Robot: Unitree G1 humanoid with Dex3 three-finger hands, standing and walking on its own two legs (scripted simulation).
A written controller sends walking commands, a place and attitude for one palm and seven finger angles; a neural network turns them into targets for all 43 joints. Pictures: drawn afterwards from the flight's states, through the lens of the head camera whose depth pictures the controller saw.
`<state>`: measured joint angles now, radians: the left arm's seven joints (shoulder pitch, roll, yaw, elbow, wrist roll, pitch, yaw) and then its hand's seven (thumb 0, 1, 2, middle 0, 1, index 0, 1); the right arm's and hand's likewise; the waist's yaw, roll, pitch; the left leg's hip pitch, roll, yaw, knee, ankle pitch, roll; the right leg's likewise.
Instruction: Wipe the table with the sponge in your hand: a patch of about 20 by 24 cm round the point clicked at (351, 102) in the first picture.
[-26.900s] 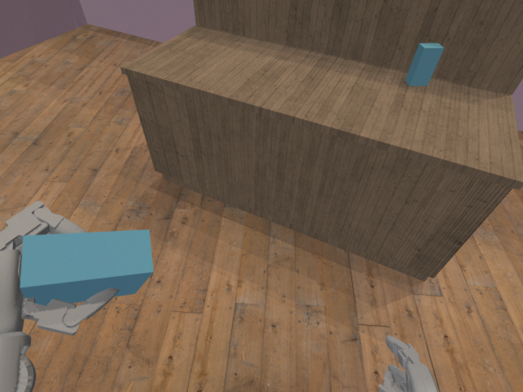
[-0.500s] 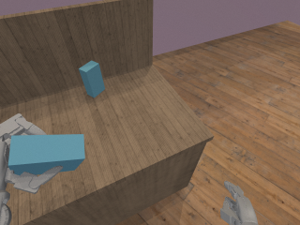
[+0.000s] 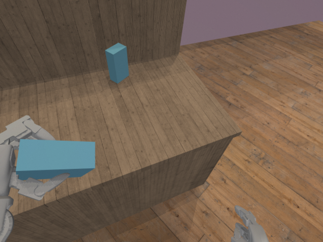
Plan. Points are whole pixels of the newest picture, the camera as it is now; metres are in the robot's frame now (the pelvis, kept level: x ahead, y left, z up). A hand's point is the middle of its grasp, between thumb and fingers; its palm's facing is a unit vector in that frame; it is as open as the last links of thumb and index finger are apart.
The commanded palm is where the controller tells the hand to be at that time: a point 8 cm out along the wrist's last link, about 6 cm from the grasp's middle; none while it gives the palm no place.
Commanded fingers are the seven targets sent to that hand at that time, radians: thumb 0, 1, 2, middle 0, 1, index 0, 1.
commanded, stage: come to a stop and stand still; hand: left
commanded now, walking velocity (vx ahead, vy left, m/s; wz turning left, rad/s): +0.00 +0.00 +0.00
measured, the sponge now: (66, 161) +0.24 +0.22 +0.11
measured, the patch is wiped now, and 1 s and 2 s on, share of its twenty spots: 0.00 0.00 0.00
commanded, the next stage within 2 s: look again from close up in 1.60 s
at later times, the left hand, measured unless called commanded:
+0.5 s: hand out of the picture +0.23 +0.32 +0.16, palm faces +0.38 -0.84 -0.39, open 9.4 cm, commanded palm +0.17 +0.35 +0.18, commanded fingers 0.00 0.10 1.30 -1.20 -1.60 -1.20 -1.60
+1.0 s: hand (8, 143) +0.23 +0.30 +0.17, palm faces +0.38 -0.84 -0.39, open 9.4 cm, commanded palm +0.18 +0.33 +0.18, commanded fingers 0.00 0.10 1.30 -1.20 -1.60 -1.20 -1.60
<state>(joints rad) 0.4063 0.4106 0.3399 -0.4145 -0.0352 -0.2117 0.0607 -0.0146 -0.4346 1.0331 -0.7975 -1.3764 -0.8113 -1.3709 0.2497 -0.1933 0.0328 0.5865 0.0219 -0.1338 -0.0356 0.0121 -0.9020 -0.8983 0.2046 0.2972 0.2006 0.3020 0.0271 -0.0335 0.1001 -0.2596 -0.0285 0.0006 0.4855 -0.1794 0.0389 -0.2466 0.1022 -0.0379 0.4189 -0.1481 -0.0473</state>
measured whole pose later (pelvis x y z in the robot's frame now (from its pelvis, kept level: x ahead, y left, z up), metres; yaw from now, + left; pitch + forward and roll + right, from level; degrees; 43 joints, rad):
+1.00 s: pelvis +0.02 +0.05 +0.00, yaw +1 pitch -2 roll -1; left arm 0.39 0.37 0.34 -0.44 -0.04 -0.22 0.07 -0.01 -0.43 1.04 -0.79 -1.38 -0.81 -1.38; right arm 0.19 -0.20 0.03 0.55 0.01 -0.12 -0.03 0.01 -0.90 -0.90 0.21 0.30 0.20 0.30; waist 0.04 -0.01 0.06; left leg -0.20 -0.10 0.02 0.40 -0.18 0.06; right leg -0.21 0.02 -0.03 0.40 -0.17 -0.02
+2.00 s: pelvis +0.03 +0.01 +0.01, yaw +1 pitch +0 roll -1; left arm 0.42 0.38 0.32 -0.43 -0.05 -0.17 0.08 -0.01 -0.44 1.04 -0.79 -1.38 -0.81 -1.38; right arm 0.21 -0.21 0.04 0.58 0.02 -0.11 -0.05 0.01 -0.90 -0.90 0.21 0.30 0.20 0.30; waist 0.02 0.00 0.00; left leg -0.22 -0.05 0.01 0.41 -0.20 0.05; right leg -0.21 0.07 -0.04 0.36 -0.16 -0.07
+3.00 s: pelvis +0.04 +0.04 +0.01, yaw +0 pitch +0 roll -1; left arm 0.41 0.38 0.34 -0.38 -0.05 -0.24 0.05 -0.01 -0.44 1.04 -0.79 -1.38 -0.81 -1.38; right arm 0.17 -0.18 0.05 0.56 0.01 -0.14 -0.04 0.01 -0.90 -0.90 0.21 0.30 0.20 0.30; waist 0.03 -0.02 0.02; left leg -0.21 -0.08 0.03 0.41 -0.21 0.09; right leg -0.21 0.04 -0.02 0.37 -0.17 -0.02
